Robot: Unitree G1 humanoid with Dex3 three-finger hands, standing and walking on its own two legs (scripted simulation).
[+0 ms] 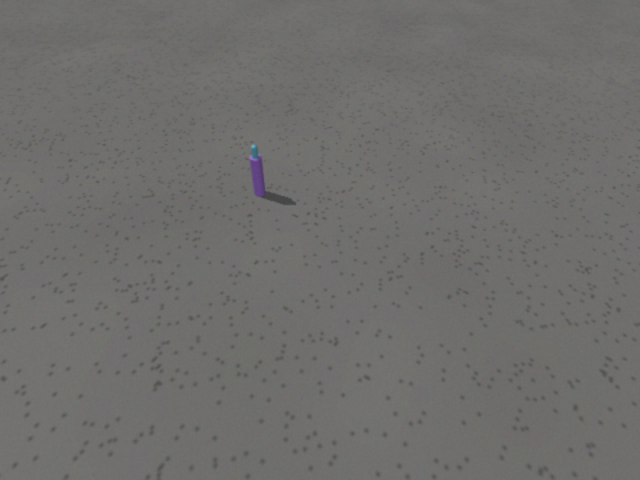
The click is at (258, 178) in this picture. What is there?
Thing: necked bottle
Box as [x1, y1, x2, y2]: [249, 145, 264, 196]
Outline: 252,145 252,154 249,157 254,193 259,196 264,194 260,155 257,153 256,146
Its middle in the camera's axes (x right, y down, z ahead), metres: -0.30 -0.34 +1.80
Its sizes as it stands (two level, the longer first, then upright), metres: 0.054 0.054 0.275
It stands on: the floor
